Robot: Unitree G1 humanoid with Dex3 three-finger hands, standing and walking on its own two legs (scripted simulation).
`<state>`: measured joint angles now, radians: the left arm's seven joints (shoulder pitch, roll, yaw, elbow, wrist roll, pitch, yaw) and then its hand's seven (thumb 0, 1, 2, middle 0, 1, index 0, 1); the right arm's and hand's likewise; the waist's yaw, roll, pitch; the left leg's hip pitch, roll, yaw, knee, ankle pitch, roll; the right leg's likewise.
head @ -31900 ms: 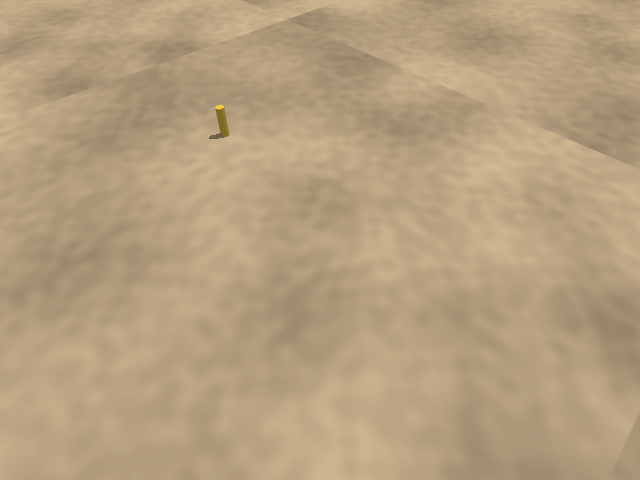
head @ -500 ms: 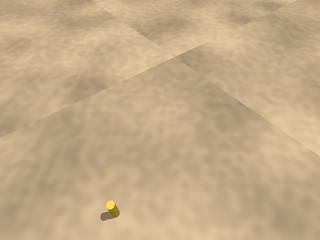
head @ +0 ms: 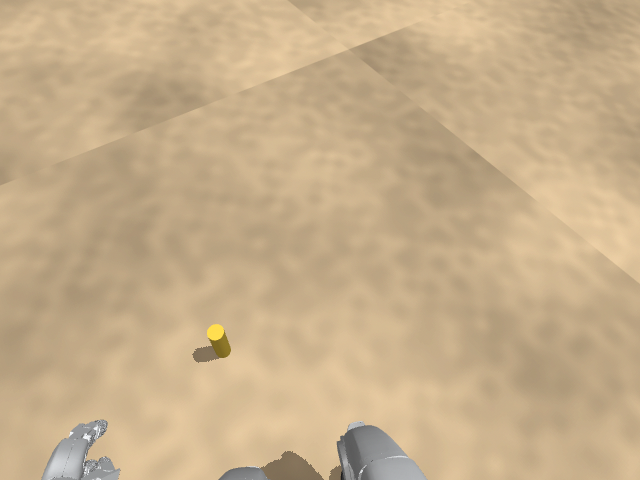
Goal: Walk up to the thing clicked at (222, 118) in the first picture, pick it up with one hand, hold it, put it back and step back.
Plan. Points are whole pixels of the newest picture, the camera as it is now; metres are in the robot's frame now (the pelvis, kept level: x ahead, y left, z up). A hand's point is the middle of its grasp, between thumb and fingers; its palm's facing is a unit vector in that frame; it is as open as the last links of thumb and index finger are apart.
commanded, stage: step back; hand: left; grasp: from the side
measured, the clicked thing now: (219, 341) +0.49 +0.23 -0.67
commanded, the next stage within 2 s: none
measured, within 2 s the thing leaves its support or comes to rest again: neither
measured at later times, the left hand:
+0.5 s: hand out of the picture +0.03 +0.25 -0.12, palm faces -0.06 -0.91 -0.41, open 7.4 cm
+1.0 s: hand out of the picture -0.16 +0.28 -0.16, palm faces -0.12 -0.92 -0.38, open 7.4 cm
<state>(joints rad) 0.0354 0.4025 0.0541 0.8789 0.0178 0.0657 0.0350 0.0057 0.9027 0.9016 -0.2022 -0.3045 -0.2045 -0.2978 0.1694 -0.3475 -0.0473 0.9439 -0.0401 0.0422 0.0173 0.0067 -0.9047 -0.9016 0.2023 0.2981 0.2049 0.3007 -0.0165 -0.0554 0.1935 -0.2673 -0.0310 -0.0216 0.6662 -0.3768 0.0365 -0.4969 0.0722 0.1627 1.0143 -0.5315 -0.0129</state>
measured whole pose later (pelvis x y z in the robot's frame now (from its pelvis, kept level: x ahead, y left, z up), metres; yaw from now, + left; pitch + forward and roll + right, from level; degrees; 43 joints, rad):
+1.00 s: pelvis -0.26 +0.01 +0.00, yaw -7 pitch -2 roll -1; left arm 0.23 0.41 0.08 0.85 0.03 0.06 0.00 0.01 0.90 0.90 -0.20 -0.30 -0.20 -0.30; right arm 0.12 -0.37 -0.05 0.79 -0.04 0.03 0.00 0.01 -0.90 -0.90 0.21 0.30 0.21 0.30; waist 0.02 -0.02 0.18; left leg -0.42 0.06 0.02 0.61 -0.16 0.01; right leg -0.28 0.03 0.09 0.86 -0.49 0.03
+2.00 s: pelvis -0.55 -0.02 +0.00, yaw +0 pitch -2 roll +1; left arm 0.23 0.38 0.06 0.91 0.05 0.00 -0.01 0.01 0.90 0.90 -0.21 -0.31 -0.21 -0.30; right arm 0.25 -0.41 -0.06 0.96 -0.03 0.04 0.01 0.01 -0.90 -0.90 0.20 0.30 0.20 0.30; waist 0.04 0.02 0.09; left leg -0.27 -0.03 -0.05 0.67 -0.45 0.00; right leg -0.32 -0.05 -0.02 0.71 -0.35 0.00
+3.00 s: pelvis -0.52 -0.01 +0.02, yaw -1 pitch -2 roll +0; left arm 0.06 0.35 0.00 1.10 0.01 -0.02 0.00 0.01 0.90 0.90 -0.20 -0.30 -0.20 -0.30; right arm 0.05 -0.33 -0.01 1.09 -0.01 -0.01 0.01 0.01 -0.90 -0.90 0.20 0.30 0.20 0.30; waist 0.01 0.00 0.07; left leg -0.12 -0.01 -0.02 0.39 -0.23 0.01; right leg -0.11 -0.02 0.01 0.39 -0.23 0.02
